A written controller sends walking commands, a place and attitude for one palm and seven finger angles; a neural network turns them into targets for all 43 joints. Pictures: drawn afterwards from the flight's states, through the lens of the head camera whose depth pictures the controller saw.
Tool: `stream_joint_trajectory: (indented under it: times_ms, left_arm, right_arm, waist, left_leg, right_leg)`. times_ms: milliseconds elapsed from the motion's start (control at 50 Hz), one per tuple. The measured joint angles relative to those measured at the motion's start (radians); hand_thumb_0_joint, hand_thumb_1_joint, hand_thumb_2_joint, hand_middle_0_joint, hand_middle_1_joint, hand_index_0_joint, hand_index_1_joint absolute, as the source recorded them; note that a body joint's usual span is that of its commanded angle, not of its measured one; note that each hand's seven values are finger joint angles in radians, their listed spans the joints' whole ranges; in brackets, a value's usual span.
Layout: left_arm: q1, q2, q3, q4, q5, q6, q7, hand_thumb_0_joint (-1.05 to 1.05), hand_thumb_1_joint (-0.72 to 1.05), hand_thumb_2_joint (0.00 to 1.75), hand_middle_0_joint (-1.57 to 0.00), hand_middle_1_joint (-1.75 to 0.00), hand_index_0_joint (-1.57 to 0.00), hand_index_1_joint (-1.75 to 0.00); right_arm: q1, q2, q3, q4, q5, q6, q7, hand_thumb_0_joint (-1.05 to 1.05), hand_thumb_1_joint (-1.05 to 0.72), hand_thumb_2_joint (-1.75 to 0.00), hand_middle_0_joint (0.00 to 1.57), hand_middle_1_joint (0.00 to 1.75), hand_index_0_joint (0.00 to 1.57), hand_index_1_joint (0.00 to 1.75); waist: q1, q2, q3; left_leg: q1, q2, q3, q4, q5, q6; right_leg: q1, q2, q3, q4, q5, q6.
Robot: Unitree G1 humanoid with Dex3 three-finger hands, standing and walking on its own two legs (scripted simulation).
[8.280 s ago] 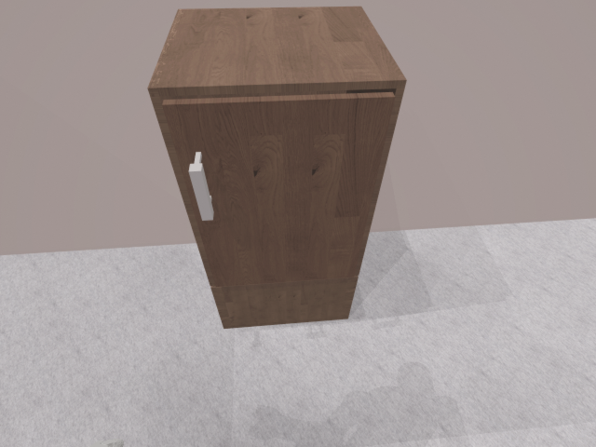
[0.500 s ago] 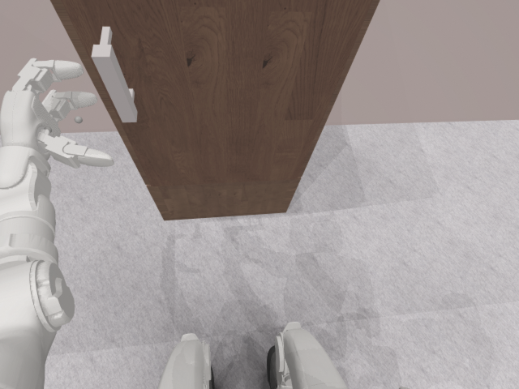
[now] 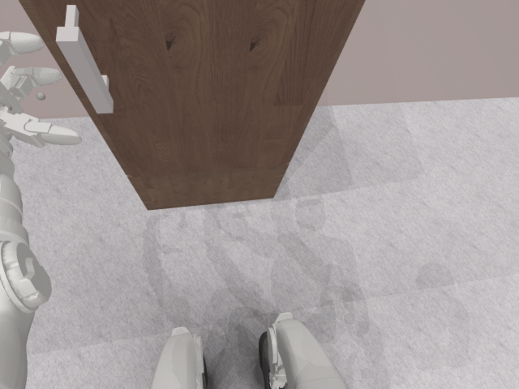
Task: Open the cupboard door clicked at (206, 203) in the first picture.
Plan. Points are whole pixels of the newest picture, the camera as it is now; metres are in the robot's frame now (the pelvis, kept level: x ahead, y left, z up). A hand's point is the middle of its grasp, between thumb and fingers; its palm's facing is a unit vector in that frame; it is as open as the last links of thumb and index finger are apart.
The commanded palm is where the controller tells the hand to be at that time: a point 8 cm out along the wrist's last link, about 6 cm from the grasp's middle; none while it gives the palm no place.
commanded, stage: move the hooked fingers beside the handle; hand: left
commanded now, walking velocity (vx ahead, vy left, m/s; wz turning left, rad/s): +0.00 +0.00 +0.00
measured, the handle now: (89, 63) +0.57 +0.20 +0.06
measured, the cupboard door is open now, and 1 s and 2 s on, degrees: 0 0 1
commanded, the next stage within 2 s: slide the fingers in behind the handle in 0.56 s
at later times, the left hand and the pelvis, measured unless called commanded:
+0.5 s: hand (39, 97) +0.51 +0.25 +0.06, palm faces +0.06 -1.00 -0.02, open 14.0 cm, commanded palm +0.50 +0.28 +0.06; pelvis +0.00 +0.01 +0.00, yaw +0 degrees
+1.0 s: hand (55, 93) +0.52 +0.24 +0.06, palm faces +0.07 -1.00 -0.01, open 14.0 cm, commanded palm +0.51 +0.25 +0.06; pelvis +0.00 +0.00 +0.00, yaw +1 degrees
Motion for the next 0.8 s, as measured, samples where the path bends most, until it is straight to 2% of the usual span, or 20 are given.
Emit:
stream_joint_trajectory:
  times_ms: [120, 240, 340, 480, 640, 800]
  left_arm:
    - [0.015, -0.024, -0.011, -0.034, -0.006, -0.023, 0.01, -0.01, -0.5, 0.3, -0.3, -1.2, -0.3, -1.21]
    - [0.021, -0.053, -0.064, -0.014, -0.014, -0.007, 0.017, -0.01, -0.5, 0.3, -0.3, -1.2, -0.3, -1.2]
    - [0.03, -0.083, -0.056, -0.016, -0.009, -0.03, 0.039, -0.01, -0.5, 0.3, -0.3, -1.2, -0.3, -1.2]
    - [0.011, -0.069, -0.049, -0.024, 0.011, -0.058, 0.064, -0.01, -0.5, 0.3, -0.3, -1.2, -0.3, -1.2]
    - [-0.019, -0.048, -0.052, 0.024, 0.003, -0.019, 0.044, -0.01, -0.5, 0.3, -0.3, -1.2, -0.3, -1.2]
    - [-0.027, -0.042, -0.051, -0.002, 0.005, -0.044, 0.052, -0.01, -0.5, 0.3, -0.3, -1.2, -0.3, -1.2]
  right_arm:
    - [-0.013, 0.007, -0.007, 0.004, -0.003, 0.002, 0.005, 0.0, -0.9, -0.9, 0.2, 0.3, 0.21, 0.3]
    - [-0.021, 0.006, -0.009, -0.002, -0.001, 0.008, 0.008, 0.0, -0.9, -0.9, 0.2, 0.3, 0.21, 0.3]
    - [-0.031, 0.008, -0.007, -0.007, -0.005, 0.006, 0.01, 0.0, -0.9, -0.9, 0.2, 0.3, 0.21, 0.3]
    - [-0.037, 0.014, -0.004, -0.005, -0.01, 0.006, 0.012, 0.0, -0.9, -0.9, 0.2, 0.3, 0.21, 0.3]
    - [-0.025, 0.011, 0.006, 0.003, -0.004, 0.016, 0.006, 0.0, -0.9, -0.9, 0.2, 0.3, 0.21, 0.3]
    - [-0.014, 0.006, -0.001, 0.008, -0.01, 0.008, 0.007, 0.0, -0.9, -0.9, 0.2, 0.3, 0.21, 0.3]
  waist:
    - [0.004, -0.004, -0.011]
    - [0.014, 0.001, -0.018]
    - [0.015, -0.001, -0.018]
    - [0.007, -0.001, -0.01]
    - [0.003, 0.003, -0.005]
    - [-0.003, 0.001, -0.002]
  left_leg:
    - [0.013, -0.004, -0.005, -0.001, -0.003, 0.004]
    - [0.032, -0.012, -0.004, -0.007, -0.004, 0.012]
    - [0.032, -0.015, 0.001, -0.002, -0.005, 0.017]
    - [0.01, -0.015, -0.002, 0.018, -0.009, 0.015]
    - [0.004, -0.014, -0.003, 0.015, -0.006, 0.015]
    - [-0.019, -0.011, -0.009, 0.028, -0.01, 0.008]
  right_leg:
    - [0.02, -0.003, -0.004, -0.01, -0.001, 0.005]
    - [0.044, -0.011, -0.004, -0.02, -0.001, 0.013]
    - [0.042, -0.014, 0.002, -0.014, -0.002, 0.017]
    - [0.022, -0.014, -0.001, 0.004, -0.006, 0.017]
    - [0.014, -0.013, -0.002, 0.004, -0.004, 0.015]
    - [-0.009, -0.009, -0.006, 0.018, -0.009, 0.009]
